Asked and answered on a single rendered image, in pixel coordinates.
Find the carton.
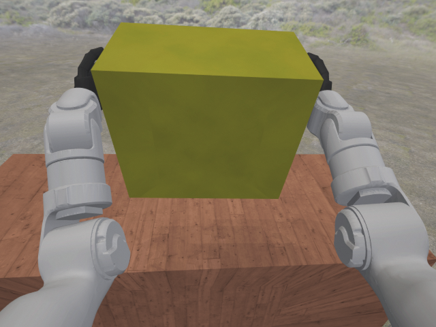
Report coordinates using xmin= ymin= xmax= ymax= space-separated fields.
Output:
xmin=91 ymin=22 xmax=324 ymax=199

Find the left robot upper arm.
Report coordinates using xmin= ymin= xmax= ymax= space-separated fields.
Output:
xmin=0 ymin=217 xmax=130 ymax=327

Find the left robot hand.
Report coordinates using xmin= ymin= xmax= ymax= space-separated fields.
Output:
xmin=74 ymin=47 xmax=104 ymax=110

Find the pedestal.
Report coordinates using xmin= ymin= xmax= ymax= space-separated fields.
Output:
xmin=0 ymin=154 xmax=436 ymax=327

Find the robot right forearm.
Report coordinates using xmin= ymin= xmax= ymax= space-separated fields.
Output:
xmin=307 ymin=90 xmax=429 ymax=257

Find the robot left forearm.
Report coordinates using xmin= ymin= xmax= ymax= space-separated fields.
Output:
xmin=38 ymin=88 xmax=112 ymax=280

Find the right robot upper arm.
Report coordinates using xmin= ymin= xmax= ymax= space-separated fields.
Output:
xmin=334 ymin=202 xmax=436 ymax=327

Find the right robot hand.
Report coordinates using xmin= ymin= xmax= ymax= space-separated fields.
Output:
xmin=307 ymin=52 xmax=332 ymax=91

